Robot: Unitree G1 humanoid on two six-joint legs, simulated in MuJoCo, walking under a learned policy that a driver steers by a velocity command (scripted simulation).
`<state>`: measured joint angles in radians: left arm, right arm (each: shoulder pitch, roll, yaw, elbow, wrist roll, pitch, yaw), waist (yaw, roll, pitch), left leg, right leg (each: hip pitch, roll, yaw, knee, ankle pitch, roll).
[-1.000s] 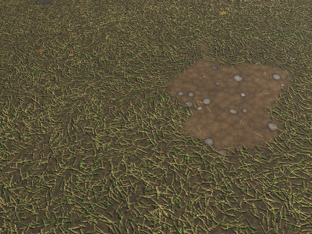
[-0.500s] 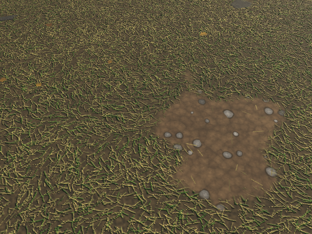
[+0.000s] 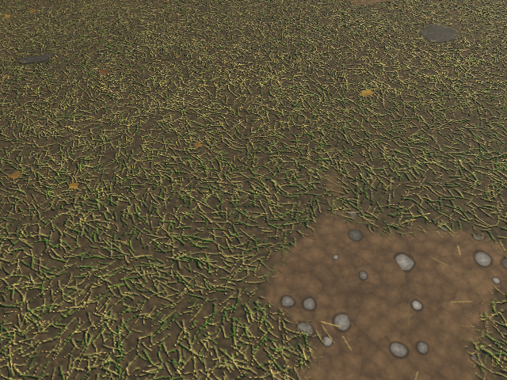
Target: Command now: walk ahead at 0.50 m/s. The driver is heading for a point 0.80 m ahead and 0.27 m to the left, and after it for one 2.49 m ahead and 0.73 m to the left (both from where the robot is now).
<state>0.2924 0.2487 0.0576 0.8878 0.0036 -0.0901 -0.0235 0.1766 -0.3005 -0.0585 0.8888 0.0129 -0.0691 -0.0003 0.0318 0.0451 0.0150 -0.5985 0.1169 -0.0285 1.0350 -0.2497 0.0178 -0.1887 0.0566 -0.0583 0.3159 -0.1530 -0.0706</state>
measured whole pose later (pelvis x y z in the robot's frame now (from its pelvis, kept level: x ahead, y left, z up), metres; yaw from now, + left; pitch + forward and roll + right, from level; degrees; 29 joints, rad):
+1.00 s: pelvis +0.57 +0.02 +0.00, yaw +9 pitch +1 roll +0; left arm 0.24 0.21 0.02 0.92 0.06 -0.10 0.02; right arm 0.32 -0.23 -0.04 0.97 -0.09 -0.11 0.07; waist 0.00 0.03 0.02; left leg -0.45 0.02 -0.06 1.13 -0.33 0.10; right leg -0.26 0.00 -0.09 0.39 -0.15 -0.04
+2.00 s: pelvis +1.08 +0.24 -0.05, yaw +30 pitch +4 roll -2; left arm 0.46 0.20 0.01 0.97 0.07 -0.11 -0.03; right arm 0.22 -0.24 -0.02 0.84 -0.09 -0.09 0.03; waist 0.07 0.04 -0.09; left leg -0.80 0.02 -0.11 1.39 -0.30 -0.03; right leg -0.38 0.06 -0.08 0.80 -0.49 -0.08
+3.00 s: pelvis +1.32 +0.44 -0.19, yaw +29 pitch -1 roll +0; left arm 0.35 0.21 0.10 0.99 0.04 -0.09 0.00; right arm 0.30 -0.21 -0.10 0.98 -0.05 -0.10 0.01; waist 0.03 -0.01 -0.03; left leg -0.21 0.00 0.10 0.59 -0.38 0.13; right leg -0.15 -0.06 -0.04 0.58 -0.42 -0.05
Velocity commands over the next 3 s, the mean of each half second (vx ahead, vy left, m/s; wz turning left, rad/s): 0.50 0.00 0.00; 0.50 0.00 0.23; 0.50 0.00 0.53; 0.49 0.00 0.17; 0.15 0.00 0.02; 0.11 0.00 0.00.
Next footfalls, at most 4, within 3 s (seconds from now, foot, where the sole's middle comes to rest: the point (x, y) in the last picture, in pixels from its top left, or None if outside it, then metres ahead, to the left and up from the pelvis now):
0.30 left None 0.35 0.16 -0.78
0.84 right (311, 320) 0.66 -0.08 -0.78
1.38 left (197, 247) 0.89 0.26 -0.78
1.80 right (234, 191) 1.13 0.16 -0.78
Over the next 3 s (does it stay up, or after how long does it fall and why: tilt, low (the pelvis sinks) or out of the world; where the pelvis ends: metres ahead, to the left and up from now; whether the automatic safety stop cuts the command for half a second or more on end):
stays up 1.32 0.44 -0.19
